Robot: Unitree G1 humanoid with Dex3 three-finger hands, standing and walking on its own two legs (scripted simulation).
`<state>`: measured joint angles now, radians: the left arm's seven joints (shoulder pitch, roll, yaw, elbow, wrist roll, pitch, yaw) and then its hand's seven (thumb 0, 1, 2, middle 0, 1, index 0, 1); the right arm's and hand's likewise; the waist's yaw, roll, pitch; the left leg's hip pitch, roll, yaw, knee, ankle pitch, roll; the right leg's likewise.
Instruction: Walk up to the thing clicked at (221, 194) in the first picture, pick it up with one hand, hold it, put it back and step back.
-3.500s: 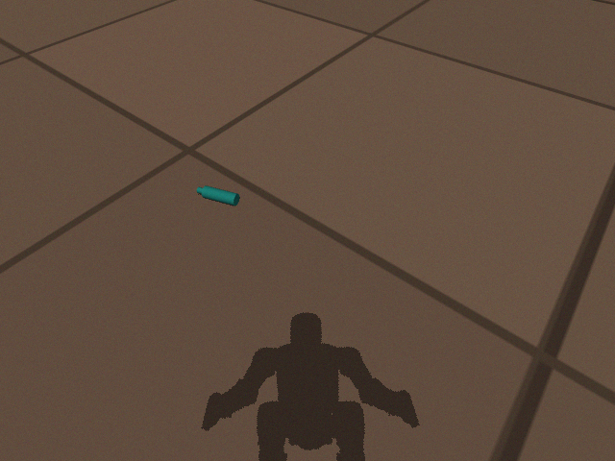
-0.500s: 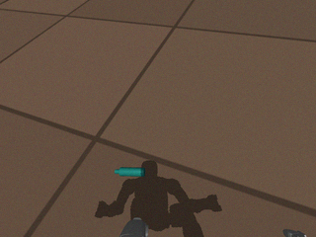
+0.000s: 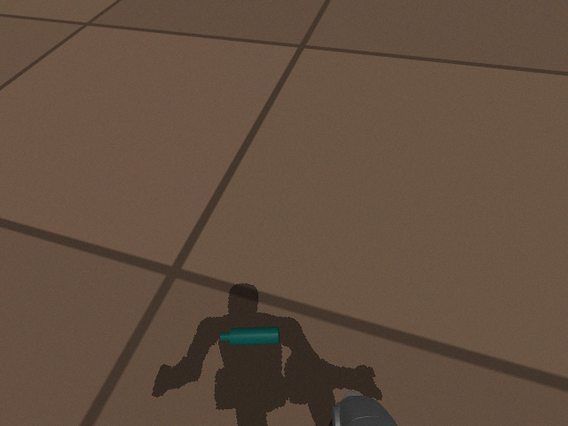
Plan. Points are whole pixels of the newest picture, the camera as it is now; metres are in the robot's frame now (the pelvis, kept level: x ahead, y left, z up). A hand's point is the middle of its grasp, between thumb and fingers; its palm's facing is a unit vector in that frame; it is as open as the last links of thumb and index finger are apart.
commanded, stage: walk up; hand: left
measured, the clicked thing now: (249, 336) +0.49 +0.16 -0.73
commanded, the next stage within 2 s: stand in 1.94 s
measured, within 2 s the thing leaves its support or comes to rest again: neither
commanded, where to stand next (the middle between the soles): +0.10 +0.00 m, yaw -2 degrees
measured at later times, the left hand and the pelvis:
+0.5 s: hand out of the picture +0.13 +0.32 -0.16, palm faces -0.03 -0.94 -0.35, open 7.3 cm; pelvis +0.05 +0.05 +0.00, yaw -1 degrees
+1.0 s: hand out of the picture +0.16 +0.28 -0.14, palm faces -0.05 -0.93 -0.36, open 7.3 cm; pelvis +0.06 +0.02 +0.00, yaw -2 degrees
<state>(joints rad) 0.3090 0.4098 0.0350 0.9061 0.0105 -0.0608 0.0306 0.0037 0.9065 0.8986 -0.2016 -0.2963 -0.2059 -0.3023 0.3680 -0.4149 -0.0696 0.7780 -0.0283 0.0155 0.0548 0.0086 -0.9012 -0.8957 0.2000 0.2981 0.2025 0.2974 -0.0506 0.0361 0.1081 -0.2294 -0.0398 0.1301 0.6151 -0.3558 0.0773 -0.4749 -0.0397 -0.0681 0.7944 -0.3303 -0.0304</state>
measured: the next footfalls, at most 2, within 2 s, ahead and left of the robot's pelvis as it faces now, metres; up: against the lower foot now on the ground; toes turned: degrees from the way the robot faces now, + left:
right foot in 0.06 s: +0.12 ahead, -0.09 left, +0.00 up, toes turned -4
left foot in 0.38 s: +0.13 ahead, +0.19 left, +0.00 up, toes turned -2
